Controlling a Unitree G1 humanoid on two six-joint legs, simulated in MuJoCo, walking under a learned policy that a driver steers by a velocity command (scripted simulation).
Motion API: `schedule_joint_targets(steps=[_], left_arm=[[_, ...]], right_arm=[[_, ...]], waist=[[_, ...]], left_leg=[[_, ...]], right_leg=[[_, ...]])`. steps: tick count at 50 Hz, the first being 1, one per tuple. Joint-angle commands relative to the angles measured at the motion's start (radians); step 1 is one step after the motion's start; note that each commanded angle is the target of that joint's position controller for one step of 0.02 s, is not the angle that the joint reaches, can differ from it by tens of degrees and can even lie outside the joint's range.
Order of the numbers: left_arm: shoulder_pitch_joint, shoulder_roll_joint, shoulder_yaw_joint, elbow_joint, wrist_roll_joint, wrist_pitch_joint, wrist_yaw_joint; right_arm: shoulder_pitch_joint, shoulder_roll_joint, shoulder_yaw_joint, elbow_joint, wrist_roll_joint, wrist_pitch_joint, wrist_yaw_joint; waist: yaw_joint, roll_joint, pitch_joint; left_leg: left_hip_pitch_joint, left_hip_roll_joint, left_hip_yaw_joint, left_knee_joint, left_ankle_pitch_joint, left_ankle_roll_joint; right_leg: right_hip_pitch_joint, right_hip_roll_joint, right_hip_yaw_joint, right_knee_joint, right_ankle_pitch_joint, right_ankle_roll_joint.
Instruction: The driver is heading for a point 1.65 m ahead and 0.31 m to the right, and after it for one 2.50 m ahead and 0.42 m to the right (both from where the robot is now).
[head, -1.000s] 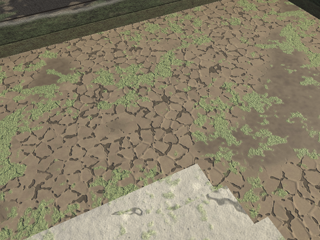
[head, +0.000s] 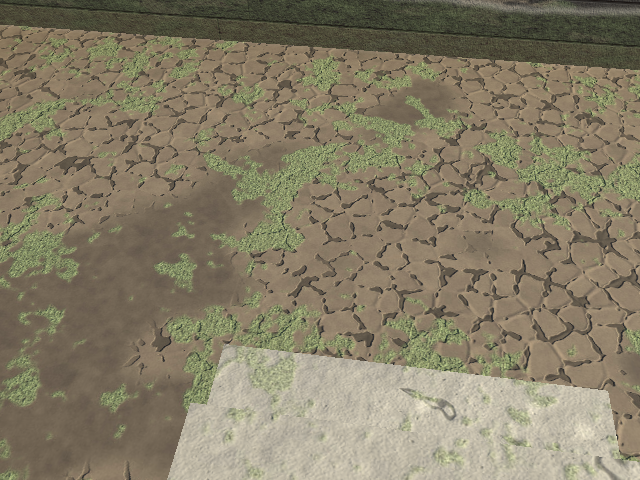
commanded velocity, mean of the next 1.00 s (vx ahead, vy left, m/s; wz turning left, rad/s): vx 0.20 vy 0.00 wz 0.06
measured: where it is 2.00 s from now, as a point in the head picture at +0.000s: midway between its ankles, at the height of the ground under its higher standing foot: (342, 425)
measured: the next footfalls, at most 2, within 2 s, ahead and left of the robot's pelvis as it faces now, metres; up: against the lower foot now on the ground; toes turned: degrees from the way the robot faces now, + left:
left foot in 0.24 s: +0.05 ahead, +0.14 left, +0.00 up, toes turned +3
left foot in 1.10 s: +0.39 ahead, +0.14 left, -0.17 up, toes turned +5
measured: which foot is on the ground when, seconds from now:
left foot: up 0.00-0.22, down 0.24-0.68, up 0.70-1.00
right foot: down 0.00-1.00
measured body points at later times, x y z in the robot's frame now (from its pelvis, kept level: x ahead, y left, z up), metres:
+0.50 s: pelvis +0.00 +0.02 +0.00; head +0.01 +0.02 +0.45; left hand +0.10 +0.27 -0.13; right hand +0.07 -0.22 -0.14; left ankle +0.00 +0.13 -0.74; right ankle -0.02 -0.08 -0.74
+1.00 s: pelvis +0.20 +0.02 -0.07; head +0.20 +0.03 +0.38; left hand +0.06 +0.19 -0.22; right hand +0.40 -0.15 -0.17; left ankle +0.37 +0.15 -0.78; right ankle +0.01 -0.07 -0.74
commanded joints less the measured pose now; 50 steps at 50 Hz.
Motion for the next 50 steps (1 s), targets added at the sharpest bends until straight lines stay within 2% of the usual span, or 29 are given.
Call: schedule_joint_targets(steps=[1, 3, 5, 7, 9, 12, 13, 14, 15, 16, 19, 20, 22, 23, 26, 30, 33, 34, 35, 36, 37, 39, 40, 41, 43, 44, 45, 47, 50], left_arm=[[-0.025, 0.038, -0.012, -0.037, -0.013, -0.042, 0.000], [0.051, 0.018, -0.031, 0.026, -0.030, -0.051, -0.003], [-0.012, 0.018, -0.040, 0.032, -0.046, -0.060, -0.012], [-0.111, 0.022, -0.055, 0.027, -0.075, -0.077, -0.014], [-0.039, 0.098, -0.039, 0.087, -0.082, -0.080, -0.025], [-0.088, 0.028, -0.051, 0.083, -0.096, -0.086, -0.069], [-0.038, -0.014, -0.057, 0.098, -0.099, -0.085, -0.066], [0.079, 0.031, -0.028, 0.099, -0.058, -0.086, -0.049], [-0.025, 0.093, -0.012, 0.080, -0.036, -0.081, -0.047], [-0.039, 0.079, -0.006, 0.073, -0.025, -0.076, -0.044], [0.016, 0.027, -0.004, 0.116, -0.046, -0.063, -0.041], [0.020, 0.039, 0.006, 0.117, -0.043, -0.059, -0.039], [0.015, 0.114, 0.049, 0.107, -0.012, -0.066, -0.009], [0.017, 0.099, 0.054, 0.105, 0.001, -0.073, 0.008], [-0.041, 0.015, 0.041, 0.088, 0.006, -0.084, 0.050], [-0.075, -0.002, 0.036, 0.077, 0.019, -0.103, 0.065], [0.212, 0.010, 0.043, 0.195, 0.042, -0.141, 0.064], [0.410, 0.054, 0.056, 0.250, 0.064, -0.156, 0.072], [0.541, 0.141, 0.069, 0.265, 0.065, -0.163, 0.068], [0.548, 0.135, 0.061, 0.282, 0.064, -0.165, 0.066], [0.457, 0.099, 0.050, 0.266, 0.049, -0.150, 0.053], [0.265, 0.000, 0.012, 0.242, 0.029, -0.125, 0.039], [0.229, -0.064, -0.007, 0.222, 0.033, -0.113, 0.048], [0.220, -0.107, -0.028, 0.232, 0.058, -0.102, 0.062], [0.224, -0.086, -0.045, 0.228, 0.061, -0.113, 0.088], [0.283, -0.058, -0.047, 0.261, 0.049, -0.126, 0.096], [0.290, -0.027, -0.050, 0.276, 0.066, -0.138, 0.098], [0.337, -0.011, -0.059, 0.307, 0.068, -0.137, 0.074], [0.427, -0.007, -0.062, 0.341, 0.016, -0.127, 0.054]], right_arm=[[0.098, -0.067, -0.014, -0.008, 0.007, -0.017, 0.006], [0.133, -0.027, 0.005, 0.019, 0.018, -0.027, 0.027], [0.140, 0.003, 0.018, 0.037, 0.009, -0.036, 0.058], [0.111, 0.068, 0.045, 0.044, 0.010, -0.028, 0.119], [0.056, 0.068, 0.048, 0.035, 0.033, -0.020, 0.164], [0.124, 0.048, 0.037, 0.043, 0.037, -0.043, 0.136], [0.083, 0.036, 0.037, 0.020, 0.052, -0.058, 0.125], [-0.012, -0.016, 0.018, 0.023, 0.062, -0.063, 0.124], [0.020, 0.006, 0.005, 0.057, 0.072, -0.053, 0.116], [0.006, 0.007, 0.002, 0.066, 0.088, -0.055, 0.106], [0.024, 0.048, 0.009, 0.082, 0.069, -0.049, 0.105], [0.048, 0.021, -0.002, 0.090, 0.066, -0.048, 0.100], [0.087, -0.060, -0.040, 0.087, 0.026, -0.050, 0.068], [0.113, -0.045, -0.039, 0.090, 0.014, -0.057, 0.051], [0.126, 0.037, -0.017, 0.072, 0.033, -0.080, 0.015], [0.166, -0.028, -0.036, 0.056, 0.038, -0.091, -0.005], [-0.007, -0.042, -0.036, 0.023, 0.009, -0.074, 0.012], [-0.107, -0.016, -0.038, -0.012, -0.007, -0.079, 0.029], [-0.170, 0.089, -0.011, -0.051, -0.010, -0.096, 0.048], [-0.229, 0.123, 0.005, -0.062, 0.005, -0.116, 0.052], [-0.208, 0.086, -0.005, -0.028, 0.013, -0.125, 0.046], [-0.103, 0.059, -0.016, 0.024, -0.010, -0.127, 0.037], [-0.108, 0.085, -0.004, 0.039, -0.030, -0.116, 0.045], [-0.071, 0.127, 0.023, 0.055, -0.047, -0.100, 0.066], [-0.119, 0.122, 0.042, 0.044, -0.041, -0.092, 0.087], [-0.167, 0.118, 0.043, 0.036, -0.030, -0.090, 0.078], [-0.178, 0.110, 0.052, 0.031, -0.019, -0.087, 0.079], [-0.207, 0.075, 0.046, 0.017, -0.034, -0.072, 0.080], [-0.338, 0.067, 0.059, -0.034, -0.053, -0.063, 0.092]], waist=[[-0.027, -0.059, -0.006], [-0.014, -0.072, 0.022], [-0.042, -0.057, 0.034], [-0.073, -0.035, 0.046], [-0.047, -0.093, 0.096], [-0.107, -0.065, 0.049], [-0.075, -0.030, 0.015], [0.053, 0.023, 0.117], [-0.006, -0.001, 0.174], [0.009, 0.050, 0.161], [0.002, 0.030, 0.154], [0.000, 0.036, 0.133], [-0.015, 0.030, 0.169], [-0.021, 0.036, 0.178], [-0.049, 0.077, 0.146], [-0.073, 0.123, 0.176], [0.091, 0.024, 0.189], [0.184, -0.092, 0.153], [0.215, -0.241, 0.116], [0.213, -0.079, 0.258], [0.161, 0.016, 0.261], [0.022, 0.001, 0.172], [0.009, -0.031, 0.157], [-0.008, -0.032, 0.176], [0.029, -0.020, 0.155], [0.055, -0.048, 0.144], [0.054, 0.012, 0.140], [0.058, -0.040, 0.178], [0.109, -0.017, 0.247]], left_leg=[[-0.197, 0.037, 0.035, 0.217, 0.111, -0.029], [-0.215, 0.094, 0.039, 0.191, 0.145, -0.039], [-0.113, 0.180, 0.082, -0.007, 0.191, -0.060], [0.182, 0.288, 0.195, -0.469, 0.118, -0.111], [0.451, 0.238, 0.247, -0.619, 0.018, -0.136], [0.592, 0.262, 0.186, -0.897, 0.215, -0.047], [0.653, 0.306, 0.152, -0.950, 0.230, 0.023], [0.469, 0.244, 0.156, -0.936, 0.021, 0.128], [0.334, 0.231, 0.147, -1.028, -0.032, 0.143], [0.347, 0.242, 0.136, -1.056, 0.006, 0.148], [0.443, 0.229, 0.157, -1.053, 0.051, 0.118], [0.465, 0.224, 0.164, -1.057, -0.023, 0.120], [0.461, 0.233, 0.145, -1.057, -0.308, 0.191], [0.485, 0.256, 0.111, -1.065, -0.361, 0.235], [0.657, 0.338, -0.009, -1.125, -0.313, 0.316], [0.696, 0.458, -0.173, -1.181, -0.234, 0.417], [0.371, 0.339, 0.008, -0.993, -0.186, 0.375], [0.169, 0.226, 0.120, -0.693, -0.122, 0.309], [-0.131, 0.082, 0.159, -0.392, -0.285, 0.224], [-0.418, 0.123, -0.042, -0.344, -0.276, 0.220], [-0.431, 0.169, -0.027, -0.281, -0.203, 0.198], [-0.178, 0.226, 0.114, -0.259, -0.032, 0.190], [-0.075, 0.230, 0.161, -0.287, 0.053, 0.189], [0.043, 0.250, 0.153, -0.349, 0.276, 0.199], [0.110, 0.283, 0.124, -0.611, 0.726, 0.185], [0.116, 0.271, 0.150, -0.682, 0.798, 0.171], [0.272, 0.286, 0.154, -0.818, 1.024, 0.185], [0.464, 0.253, 0.231, -0.807, 0.898, 0.171], [0.376, 0.262, 0.225, -0.968, 0.629, 0.159]], right_leg=[[0.088, -0.225, 0.198, -0.093, 0.261, -0.207], [0.085, -0.207, 0.198, -0.082, 0.097, -0.172], [0.000, -0.184, 0.186, -0.096, -0.048, -0.130], [-0.154, -0.141, 0.146, -0.141, -0.275, -0.031], [-0.277, -0.171, 0.234, -0.169, -0.520, 0.008], [-0.117, -0.219, 0.313, -0.080, -0.363, 0.016], [-0.084, -0.207, 0.301, -0.070, -0.366, 0.040], [-0.028, -0.134, 0.152, -0.102, -0.245, 0.033], [0.070, -0.095, 0.084, -0.036, -0.217, 0.028], [0.098, -0.080, 0.058, -0.007, -0.160, 0.012], [0.119, -0.057, 0.032, -0.042, 0.002, 0.009], [0.134, -0.055, 0.032, -0.052, -0.059, 0.000], [0.075, -0.057, 0.040, -0.039, -0.362, -0.057], [0.040, -0.074, 0.060, -0.032, -0.419, -0.088], [-0.022, -0.079, 0.039, 0.033, -0.320, -0.100], [-0.086, -0.017, -0.038, 0.184, -0.261, -0.047], [0.328, 0.002, -0.074, 0.074, -0.107, -0.070], [0.505, -0.123, 0.147, 0.002, -0.108, -0.145], [0.693, -0.359, 0.628, -0.113, 0.007, -0.332], [0.750, -0.480, 0.718, -0.167, 0.016, -0.361], [0.717, -0.469, 0.617, -0.129, 0.045, -0.324], [0.404, -0.337, 0.346, -0.064, 0.214, -0.243], [0.264, -0.265, 0.251, -0.051, 0.215, -0.204], [0.100, -0.196, 0.162, -0.026, 0.174, -0.152], [0.011, -0.137, 0.105, 0.014, 0.036, -0.130], [0.020, -0.139, 0.120, 0.056, 0.003, -0.133], [-0.120, -0.101, 0.066, 0.134, -0.066, -0.094], [-0.292, -0.123, 0.103, 0.140, -0.157, -0.112], [-0.073, -0.163, 0.214, 0.252, -0.087, -0.138]])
